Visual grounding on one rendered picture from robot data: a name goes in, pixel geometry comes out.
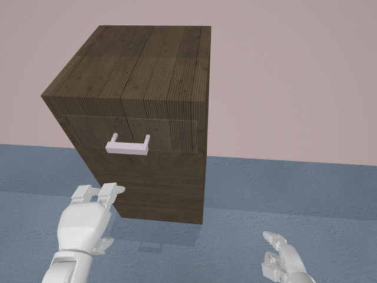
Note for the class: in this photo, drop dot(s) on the cabinet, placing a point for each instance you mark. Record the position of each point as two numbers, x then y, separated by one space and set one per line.
151 72

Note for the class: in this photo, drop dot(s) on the drawer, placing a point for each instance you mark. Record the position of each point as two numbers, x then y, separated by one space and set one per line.
165 134

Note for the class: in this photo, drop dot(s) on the robot right hand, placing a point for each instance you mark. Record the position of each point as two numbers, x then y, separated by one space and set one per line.
277 268

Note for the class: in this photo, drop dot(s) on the right robot forearm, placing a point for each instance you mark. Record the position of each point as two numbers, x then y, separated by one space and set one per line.
299 277

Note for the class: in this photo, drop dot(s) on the left robot forearm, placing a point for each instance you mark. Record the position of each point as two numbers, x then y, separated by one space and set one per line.
69 266

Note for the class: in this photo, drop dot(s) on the handle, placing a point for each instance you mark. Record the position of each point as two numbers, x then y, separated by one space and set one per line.
127 148

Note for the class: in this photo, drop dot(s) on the robot left hand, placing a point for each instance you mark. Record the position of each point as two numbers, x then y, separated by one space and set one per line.
83 223

